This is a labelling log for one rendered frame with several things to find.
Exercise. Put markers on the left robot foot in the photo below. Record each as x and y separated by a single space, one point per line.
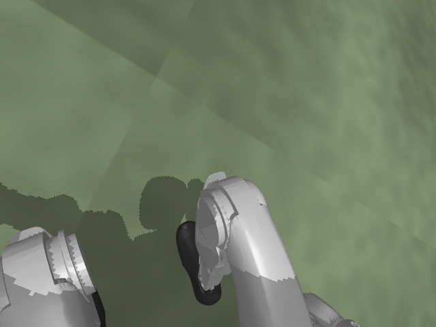
100 308

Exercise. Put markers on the right robot foot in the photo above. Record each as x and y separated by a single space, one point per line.
185 240

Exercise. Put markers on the right robot hand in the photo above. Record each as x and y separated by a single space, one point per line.
322 314

